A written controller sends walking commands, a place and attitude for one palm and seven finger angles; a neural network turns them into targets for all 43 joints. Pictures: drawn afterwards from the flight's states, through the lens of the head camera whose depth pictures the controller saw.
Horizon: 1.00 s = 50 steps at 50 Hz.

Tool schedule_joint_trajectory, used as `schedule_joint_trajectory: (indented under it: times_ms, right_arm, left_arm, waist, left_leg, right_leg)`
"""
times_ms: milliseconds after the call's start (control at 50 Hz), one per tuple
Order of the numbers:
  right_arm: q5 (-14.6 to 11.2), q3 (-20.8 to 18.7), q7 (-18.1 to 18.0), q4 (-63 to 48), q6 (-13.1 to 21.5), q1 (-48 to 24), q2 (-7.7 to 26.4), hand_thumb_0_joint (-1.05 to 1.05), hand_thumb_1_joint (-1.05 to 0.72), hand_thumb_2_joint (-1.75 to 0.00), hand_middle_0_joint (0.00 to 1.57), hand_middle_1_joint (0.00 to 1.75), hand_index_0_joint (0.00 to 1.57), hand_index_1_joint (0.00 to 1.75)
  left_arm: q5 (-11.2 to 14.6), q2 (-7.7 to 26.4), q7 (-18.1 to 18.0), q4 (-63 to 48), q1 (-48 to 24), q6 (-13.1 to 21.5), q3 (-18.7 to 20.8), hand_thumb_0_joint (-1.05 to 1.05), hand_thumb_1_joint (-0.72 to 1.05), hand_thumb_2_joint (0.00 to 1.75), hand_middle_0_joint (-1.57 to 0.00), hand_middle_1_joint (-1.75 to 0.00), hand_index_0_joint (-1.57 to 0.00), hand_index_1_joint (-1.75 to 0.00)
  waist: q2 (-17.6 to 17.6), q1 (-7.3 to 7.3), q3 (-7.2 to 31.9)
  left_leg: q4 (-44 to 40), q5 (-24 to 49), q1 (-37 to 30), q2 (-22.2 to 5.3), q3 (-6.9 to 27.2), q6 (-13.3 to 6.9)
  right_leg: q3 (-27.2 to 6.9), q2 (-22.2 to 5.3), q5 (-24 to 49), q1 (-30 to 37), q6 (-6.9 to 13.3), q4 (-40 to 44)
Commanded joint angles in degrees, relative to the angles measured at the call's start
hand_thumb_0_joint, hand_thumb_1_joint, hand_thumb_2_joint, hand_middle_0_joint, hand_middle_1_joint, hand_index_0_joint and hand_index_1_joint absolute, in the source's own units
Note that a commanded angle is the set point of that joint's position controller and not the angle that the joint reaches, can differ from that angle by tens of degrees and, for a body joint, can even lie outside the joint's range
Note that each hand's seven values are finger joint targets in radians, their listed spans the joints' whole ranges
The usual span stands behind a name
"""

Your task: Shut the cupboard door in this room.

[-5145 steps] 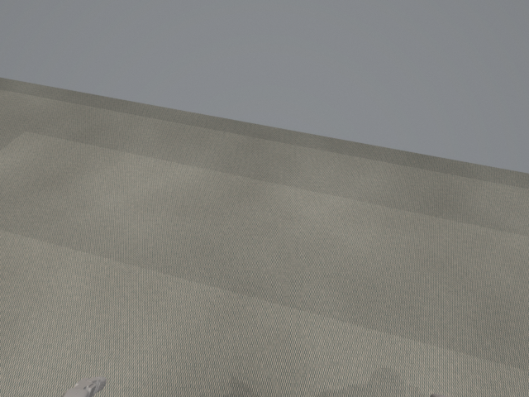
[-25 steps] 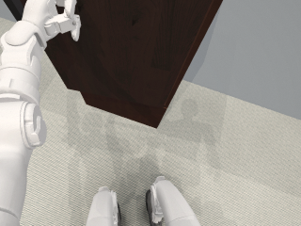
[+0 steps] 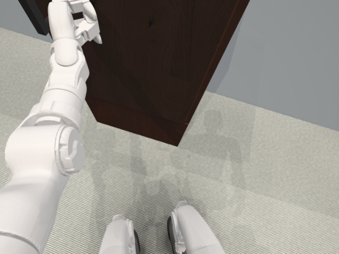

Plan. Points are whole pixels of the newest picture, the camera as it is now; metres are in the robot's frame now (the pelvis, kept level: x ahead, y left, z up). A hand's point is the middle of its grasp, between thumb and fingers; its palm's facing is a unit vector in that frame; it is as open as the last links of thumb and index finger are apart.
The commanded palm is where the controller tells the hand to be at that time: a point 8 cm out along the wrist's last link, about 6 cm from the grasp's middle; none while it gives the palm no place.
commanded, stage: pull the fist back off the door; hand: left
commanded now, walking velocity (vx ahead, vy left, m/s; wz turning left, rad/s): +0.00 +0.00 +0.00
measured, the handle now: out of the picture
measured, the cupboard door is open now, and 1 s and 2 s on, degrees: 0 0 0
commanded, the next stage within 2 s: draw the hand back to the body in 0.62 s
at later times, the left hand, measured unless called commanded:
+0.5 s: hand (95, 61) +0.50 +0.07 +0.10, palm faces +0.03 -1.00 -0.01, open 3.1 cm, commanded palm +0.47 +0.11 +0.11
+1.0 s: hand (66, 72) +0.44 +0.11 +0.14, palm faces +0.05 -1.00 -0.06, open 3.1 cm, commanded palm +0.40 +0.16 +0.15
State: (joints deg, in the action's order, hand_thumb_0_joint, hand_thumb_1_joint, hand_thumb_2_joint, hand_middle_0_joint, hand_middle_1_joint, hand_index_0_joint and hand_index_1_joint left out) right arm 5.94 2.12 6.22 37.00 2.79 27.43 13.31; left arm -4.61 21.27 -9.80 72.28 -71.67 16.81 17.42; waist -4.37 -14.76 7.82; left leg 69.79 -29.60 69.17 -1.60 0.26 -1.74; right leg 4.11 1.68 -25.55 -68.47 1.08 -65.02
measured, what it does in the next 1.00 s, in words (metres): rises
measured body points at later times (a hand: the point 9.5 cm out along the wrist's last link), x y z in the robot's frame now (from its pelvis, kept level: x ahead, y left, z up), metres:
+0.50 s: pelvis +0.02 -0.02 +0.04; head +0.13 -0.02 +0.48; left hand +0.49 +0.13 +0.10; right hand +0.03 -0.28 -0.08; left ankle +0.02 +0.10 -0.63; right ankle +0.04 -0.11 -0.63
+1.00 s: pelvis +0.02 -0.02 +0.06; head +0.08 -0.04 +0.50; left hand +0.44 +0.16 +0.15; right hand +0.06 -0.27 -0.07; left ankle +0.02 +0.10 -0.63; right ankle +0.04 -0.11 -0.63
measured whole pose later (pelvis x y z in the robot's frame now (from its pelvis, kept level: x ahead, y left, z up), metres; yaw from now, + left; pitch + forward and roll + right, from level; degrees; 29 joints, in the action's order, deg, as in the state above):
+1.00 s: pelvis +0.02 -0.02 +0.06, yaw +0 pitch +14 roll +0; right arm -1.0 -0.2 1.5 34.3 -3.0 22.9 14.3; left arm 6.6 12.1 1.1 45.4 -30.8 23.4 11.8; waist -2.9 -4.9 7.1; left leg 51.8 -25.1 40.8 -1.3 -2.7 -0.4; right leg 0.8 2.0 -22.6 -43.0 2.2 -51.6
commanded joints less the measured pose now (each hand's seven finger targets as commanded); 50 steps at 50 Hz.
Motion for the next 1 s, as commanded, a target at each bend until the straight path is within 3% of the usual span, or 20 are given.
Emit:
schedule_joint_trajectory:
  times_ms: [0, 80, 140, 220, 260, 300, 380, 400, 440, 500, 560, 580, 600, 660, 680, 720, 780, 840, 900, 980]
  right_arm:
    - [-0.7, -5.6, -0.1, -0.8, -1.4, 13.6, 12.2, 0.00, -0.90, -0.90, 0.20, 0.30, 0.20, 0.30]
    - [-1.8, -4.7, -1.5, -2.1, -2.3, 12.2, 12.0, 0.00, -0.90, -0.90, 0.20, 0.30, 0.20, 0.30]
    - [-1.9, -4.4, -1.7, -3.5, -2.3, 10.7, 11.1, 0.00, -0.90, -0.90, 0.20, 0.30, 0.20, 0.30]
    - [-2.1, -4.9, -1.3, -3.7, -2.4, 9.8, 10.6, 0.00, -0.90, -0.90, 0.20, 0.30, 0.20, 0.30]
    - [-2.5, -5.6, -1.1, -4.1, -2.8, 9.3, 10.5, 0.00, -0.90, -0.90, 0.20, 0.30, 0.20, 0.30]
    - [-3.1, -6.2, -1.4, -4.6, -3.2, 8.7, 10.6, 0.00, -0.90, -0.90, 0.20, 0.30, 0.20, 0.30]
    - [-3.8, -6.6, -2.2, -5.3, -3.6, 6.5, 10.0, 0.00, -0.90, -0.90, 0.20, 0.30, 0.20, 0.30]
    - [-3.9, -6.9, -2.4, -5.0, -3.5, 6.1, 10.2, 0.00, -0.90, -0.90, 0.20, 0.30, 0.20, 0.30]
    - [-4.0, -7.0, -2.7, -4.7, -3.1, 4.7, 9.5, 0.00, -0.90, -0.90, 0.20, 0.30, 0.20, 0.30]
    - [-4.0, -6.9, -3.0, -3.6, -2.6, 3.2, 9.2, 0.00, -0.90, -0.90, 0.20, 0.30, 0.20, 0.30]
    - [-3.9, -6.4, -3.3, -2.9, -3.1, 1.9, 9.1, 0.00, -0.90, -0.90, 0.20, 0.30, 0.20, 0.30]
    - [-4.0, -6.4, -3.6, -3.0, -3.2, 1.8, 9.2, 0.00, -0.90, -0.90, 0.20, 0.30, 0.20, 0.30]
    - [-4.1, -6.1, -3.7, -3.2, -3.3, 1.0, 9.0, 0.00, -0.90, -0.90, 0.20, 0.30, 0.20, 0.30]
    - [-4.4, -5.7, -4.1, -4.0, -3.7, -0.4, 9.3, 0.00, -0.90, -0.90, 0.20, 0.30, 0.20, 0.30]
    - [-4.4, -5.6, -4.3, -4.5, -3.6, -0.4, 9.5, 0.00, -0.90, -0.90, 0.20, 0.30, 0.20, 0.30]
    - [-4.4, -5.3, -4.4, -4.5, -3.3, -1.2, 9.4, 0.00, -0.90, -0.90, 0.20, 0.30, 0.20, 0.30]
    - [-4.6, -5.3, -4.7, -7.0, -3.2, -1.7, 9.6, 0.00, -0.90, -0.90, 0.20, 0.30, 0.20, 0.30]
    - [-5.3, -5.4, -4.7, -9.0, -3.2, -2.4, 9.2, 0.00, -0.90, -0.90, 0.20, 0.30, 0.20, 0.30]
    - [-6.6, -5.7, -5.0, -10.5, -3.4, -3.0, 8.9, 0.00, -0.90, -0.90, 0.20, 0.30, 0.20, 0.30]
    - [-8.3, -5.3, -6.5, -11.9, -3.2, -5.9, 8.8, 0.00, -0.90, -0.90, 0.20, 0.30, 0.20, 0.30]
  left_arm:
    - [-1.8, 6.9, 0.5, -15.4, -33.6, 7.1, -3.1, 0.00, 0.90, 0.90, -1.30, -1.50, -1.30, -1.50]
    - [2.2, 12.3, 2.4, -11.0, -27.7, 5.9, 3.2, 0.00, 0.90, 0.90, -1.30, -1.50, -1.30, -1.50]
    - [2.9, 12.6, 1.8, -11.4, -20.6, 7.8, 5.1, 0.00, 0.90, 0.90, -1.30, -1.50, -1.30, -1.50]
    - [2.3, 8.7, 2.7, -11.3, -10.8, 11.2, 2.5, 0.00, 0.90, 0.90, -1.30, -1.50, -1.30, -1.50]
    - [2.6, 3.3, 4.3, -12.2, -7.1, 11.5, -1.6, 0.00, 0.90, 0.90, -1.30, -1.50, -1.30, -1.50]
    - [4.4, 1.1, 5.8, -14.2, -3.3, 11.2, -2.5, 0.00, 0.90, 0.90, -1.30, -1.50, -1.30, -1.50]
    - [8.5, -4.4, 7.5, -24.2, -6.1, 12.0, -6.5, 0.00, 0.90, 0.90, -1.30, -1.50, -1.30, -1.50]
    - [9.0, -3.0, 7.2, -26.1, -5.3, 12.7, -5.3, 0.00, 0.90, 0.90, -1.30, -1.50, -1.30, -1.50]
    - [9.2, -5.1, 6.5, -31.3, -6.2, 14.7, -7.5, 0.00, 0.90, 0.90, -1.30, -1.50, -1.30, -1.50]
    - [7.7, -5.1, 4.9, -32.5, -4.1, 16.7, -8.5, 0.00, 0.90, 0.90, -1.30, -1.50, -1.30, -1.50]
    - [5.4, -3.3, 3.7, -26.2, -3.0, 16.0, -8.1, 0.00, 0.90, 0.90, -1.30, -1.50, -1.30, -1.50]
    - [5.0, -1.8, 3.3, -24.8, -2.9, 15.6, -6.8, 0.00, 0.90, 0.90, -1.30, -1.50, -1.30, -1.50]
    - [4.7, -3.2, 3.3, -22.3, -2.3, 14.8, -7.9, 0.00, 0.90, 0.90, -1.30, -1.50, -1.30, -1.50]
    - [5.9, -2.2, 3.4, -17.7, -2.1, 12.4, -6.3, 0.00, 0.90, 0.90, -1.30, -1.50, -1.30, -1.50]
    - [6.5, -1.2, 3.7, -17.4, -1.9, 12.4, -5.0, 0.00, 0.90, 0.90, -1.30, -1.50, -1.30, -1.50]
    - [7.6, -2.5, 4.4, -16.0, -3.8, 12.2, -5.7, 0.00, 0.90, 0.90, -1.30, -1.50, -1.30, -1.50]
    - [8.5, 2.9, 6.1, -23.0, 1.4, 14.2, -1.2, 0.00, 0.90, 0.90, -1.30, -1.50, -1.30, -1.50]
    - [9.1, 4.0, 8.2, -32.3, 9.3, 14.8, -1.0, 0.00, 0.90, 0.90, -1.30, -1.50, -1.30, -1.50]
    - [10.7, 1.0, 10.5, -38.7, 19.5, 11.9, -3.7, 0.00, 0.90, 0.90, -1.30, -1.50, -1.30, -1.50]
    - [14.3, -2.2, 13.1, -46.6, 23.9, 6.6, -7.4, 0.00, 0.90, 0.90, -1.30, -1.50, -1.30, -1.50]
  waist:
    - [-7.9, -3.20, 35.2]
    - [-3.8, -1.08, 31.2]
    - [-0.6, 0.94, 29.1]
    - [2.5, 2.23, 26.3]
    - [2.9, 2.30, 25.6]
    - [3.1, 3.44, 26.9]
    - [1.5, 3.53, 28.3]
    - [1.6, 4.12, 29.2]
    - [-0.2, 4.01, 30.3]
    - [-0.7, 4.54, 28.4]
    - [3.2, 3.75, 22.1]
    - [3.0, 4.22, 20.9]
    - [4.4, 3.83, 20.1]
    - [6.5, 3.87, 18.2]
    - [6.5, 4.53, 19.4]
    - [7.0, 3.68, 19.8]
    - [4.6, 7.87, 27.9]
    - [3.1, 10.92, 33.2]
    - [6.1, 11.14, 28.8]
    - [9.1, 10.09, 18.6]
  left_leg:
    - [-9.3, 23.9, -34.9, -0.2, 6.2, 1.2]
    - [-12.1, 18.8, -28.5, 1.0, 3.9, 0.3]
    - [-12.8, 19.0, -24.6, 1.5, 2.2, -0.1]
    - [-13.2, 20.3, -23.2, 1.7, 0.8, -0.1]
    - [-14.0, 20.6, -24.7, 1.8, 0.2, 0.0]
    - [-14.5, 22.3, -27.3, 2.0, -0.2, 0.2]
    - [-15.4, 22.3, -31.8, 2.3, -0.5, 0.2]
    - [-15.4, 23.4, -33.2, 2.1, -0.4, 0.3]
    - [-15.3, 24.8, -36.0, 2.0, -0.2, 0.3]
    - [-15.3, 24.3, -36.7, 2.0, 0.1, 0.4]
    - [-16.1, 18.5, -31.2, 2.3, -0.3, 0.2]
    - [-16.3, 17.7, -30.3, 2.6, -0.5, 0.1]
    - [-16.7, 16.1, -29.1, 2.8, -0.6, 0.0]
    - [-17.5, 12.5, -26.2, 3.1, -0.9, -0.1]
    - [-17.5, 13.0, -26.4, 3.2, -0.6, 0.0]
    - [-16.9, 12.5, -25.8, 3.2, -0.6, -0.1]
    - [-18.1, 16.2, -29.2, 3.3, -1.0, 0.1]
    - [-19.3, 22.0, -33.5, 3.0, -1.8, 0.3]
    - [-22.2, 23.3, -35.2, 2.7, -2.7, -0.1]
    - [-26.5, 17.1, -36.7, 2.5, -2.9, -0.6]
  right_leg:
    - [-1.1, 1.0, 15.5, 14.2, 0.2, 9.3]
    - [-2.2, 1.0, 15.8, 22.5, 0.0, 11.7]
    - [-3.1, 0.9, 18.5, 27.2, -0.2, 12.2]
    - [-3.8, 0.7, 22.3, 30.0, -0.2, 12.5]
    - [-3.8, 0.6, 23.5, 30.9, -0.1, 13.2]
    - [-3.8, 0.6, 25.5, 32.2, 0.0, 13.7]
    - [-3.8, 0.4, 25.8, 33.3, -0.2, 14.9]
    - [-3.9, 0.3, 26.8, 34.0, -0.2, 15.0]
    - [-3.7, 0.2, 27.7, 33.5, -0.3, 14.6]
    - [-3.7, 0.0, 26.6, 32.1, -0.2, 14.2]
    - [-4.3, -0.4, 23.0, 32.0, -0.6, 15.1]
    - [-4.5, -0.5, 22.4, 32.1, -0.5, 15.2]
    - [-4.4, -0.6, 21.1, 31.9, -0.7, 15.6]
    - [-5.2, -0.8, 17.8, 33.1, -0.8, 17.2]
    - [-5.1, -0.7, 18.1, 33.8, -0.5, 16.8]
    - [-5.1, -0.8, 17.5, 32.9, -0.7, 16.6]
    - [-5.6, -0.8, 21.5, 39.5, -0.2, 15.7]
    - [-5.5, -0.6, 28.5, 45.3, 0.0, 15.6]
    - [-4.9, -0.1, 31.0, 48.3, -0.3, 18.6]
    - [-5.2, -0.4, 23.0, 48.4, -1.0, 25.1]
